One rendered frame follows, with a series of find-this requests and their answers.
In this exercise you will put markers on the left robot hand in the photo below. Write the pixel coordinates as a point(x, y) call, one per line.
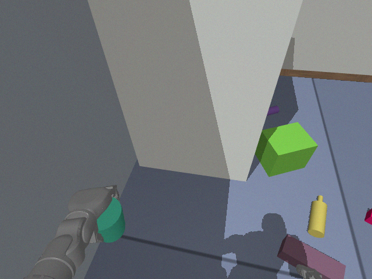
point(96, 200)

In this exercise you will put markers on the right robot hand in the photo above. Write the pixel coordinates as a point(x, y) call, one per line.
point(308, 273)

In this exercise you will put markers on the left robot arm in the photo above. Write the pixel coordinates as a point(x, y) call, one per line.
point(66, 252)

